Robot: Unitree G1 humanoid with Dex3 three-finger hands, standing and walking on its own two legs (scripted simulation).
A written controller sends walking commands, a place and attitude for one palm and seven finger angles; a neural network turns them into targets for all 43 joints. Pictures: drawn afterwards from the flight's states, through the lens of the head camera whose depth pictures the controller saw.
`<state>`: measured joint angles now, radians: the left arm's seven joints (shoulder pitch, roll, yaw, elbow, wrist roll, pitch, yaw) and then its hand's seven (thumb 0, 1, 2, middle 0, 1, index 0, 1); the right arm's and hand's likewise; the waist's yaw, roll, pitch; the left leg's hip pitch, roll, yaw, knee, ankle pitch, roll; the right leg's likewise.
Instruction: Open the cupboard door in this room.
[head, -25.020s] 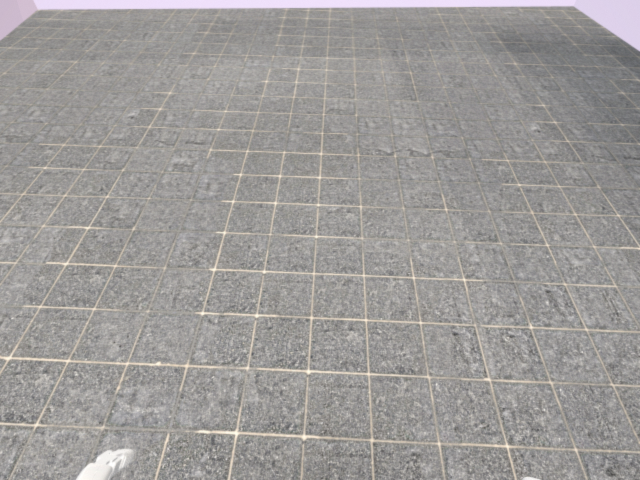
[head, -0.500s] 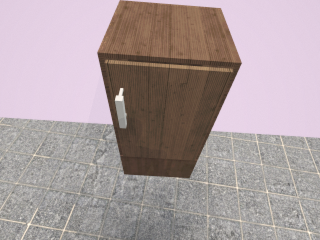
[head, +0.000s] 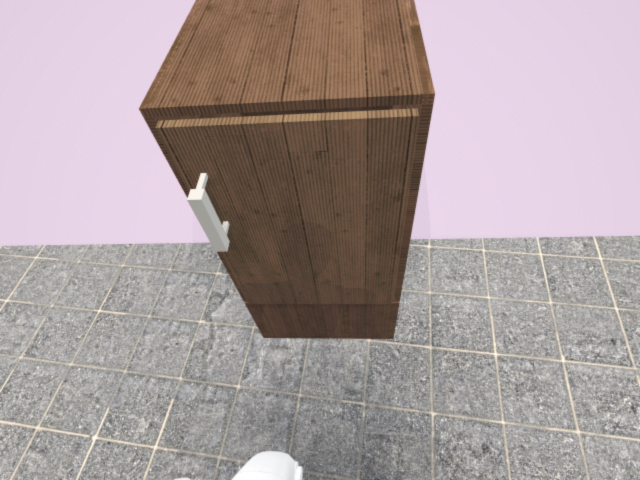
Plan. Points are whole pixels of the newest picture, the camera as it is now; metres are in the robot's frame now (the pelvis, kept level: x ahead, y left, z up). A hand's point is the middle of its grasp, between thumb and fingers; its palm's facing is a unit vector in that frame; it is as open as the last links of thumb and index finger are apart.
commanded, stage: come to a stop and stand still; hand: left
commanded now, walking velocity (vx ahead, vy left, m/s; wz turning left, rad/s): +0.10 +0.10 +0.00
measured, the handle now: (212, 213) +0.53 +0.25 -0.05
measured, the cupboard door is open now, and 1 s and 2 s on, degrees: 0 0 0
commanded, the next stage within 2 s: look again from close up in 1.10 s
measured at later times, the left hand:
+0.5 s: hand out of the picture -0.02 +0.24 -0.18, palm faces +0.02 -0.99 -0.17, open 7.4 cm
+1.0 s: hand out of the picture +0.07 +0.17 -0.17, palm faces +0.04 -0.98 -0.21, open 7.2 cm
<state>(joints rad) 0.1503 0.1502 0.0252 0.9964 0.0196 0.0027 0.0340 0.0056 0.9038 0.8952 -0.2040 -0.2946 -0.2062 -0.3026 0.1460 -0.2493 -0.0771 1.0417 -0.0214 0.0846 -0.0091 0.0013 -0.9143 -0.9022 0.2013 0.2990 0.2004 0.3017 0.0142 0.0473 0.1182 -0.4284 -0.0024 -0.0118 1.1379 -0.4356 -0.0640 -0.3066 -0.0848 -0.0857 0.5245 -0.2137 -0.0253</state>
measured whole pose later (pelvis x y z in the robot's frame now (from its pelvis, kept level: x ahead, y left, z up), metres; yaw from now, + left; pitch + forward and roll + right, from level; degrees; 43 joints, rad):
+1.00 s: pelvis +0.01 -0.01 +0.00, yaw +0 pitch -2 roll +0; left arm 0.16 0.17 0.02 1.11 0.00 -0.01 0.04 -0.01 0.95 0.90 -0.20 -0.29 -0.21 -0.30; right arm 0.25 -0.13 -0.02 1.15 -0.02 0.01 -0.04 0.00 -0.92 -0.90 0.20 0.30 0.20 0.30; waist -0.01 0.00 0.02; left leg -0.12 0.09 0.05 0.44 -0.28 -0.07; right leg -0.14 0.02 -0.12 0.45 -0.28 -0.05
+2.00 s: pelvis +0.00 +0.03 -0.01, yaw +0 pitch +3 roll +0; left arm 0.40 0.18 0.05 0.24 -0.13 -0.09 0.10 0.03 0.89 0.87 -0.20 -0.33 -0.21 -0.34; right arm 0.34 -0.24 -0.01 0.89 0.02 -0.25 -0.07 0.03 -0.93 -0.90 0.21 0.30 0.21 0.30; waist -0.03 0.03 -0.03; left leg -0.30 0.00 0.05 0.58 -0.33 0.01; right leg -0.32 -0.05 -0.09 0.60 -0.33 0.00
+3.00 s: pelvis -0.04 +0.04 -0.09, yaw -1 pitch +16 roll -3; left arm 0.17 0.33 0.34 0.22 -0.35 -0.40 -0.41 0.00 -0.28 0.39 -0.29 -1.05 -0.29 -1.06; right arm 0.25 -0.28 -0.01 0.55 0.03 -0.24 -0.07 0.01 -0.91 -0.90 0.20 0.30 0.20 0.30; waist -0.03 0.00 -0.11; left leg -0.93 0.05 0.01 1.17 -0.52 0.02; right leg -0.91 -0.03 -0.11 1.11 -0.48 -0.01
